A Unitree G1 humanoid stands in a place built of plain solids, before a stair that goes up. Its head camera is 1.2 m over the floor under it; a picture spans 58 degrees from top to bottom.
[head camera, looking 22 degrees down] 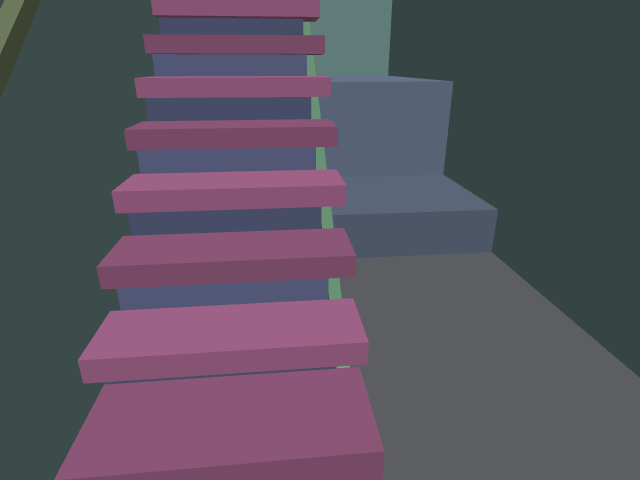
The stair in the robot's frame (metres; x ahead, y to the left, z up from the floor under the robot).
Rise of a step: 0.19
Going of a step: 0.25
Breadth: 0.89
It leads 6 degrees to the left of straight ahead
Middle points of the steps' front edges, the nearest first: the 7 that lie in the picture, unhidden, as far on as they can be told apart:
0.86 0.26 0.19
1.11 0.28 0.38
1.36 0.31 0.57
1.61 0.34 0.76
1.86 0.36 0.95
2.11 0.39 1.15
2.36 0.41 1.34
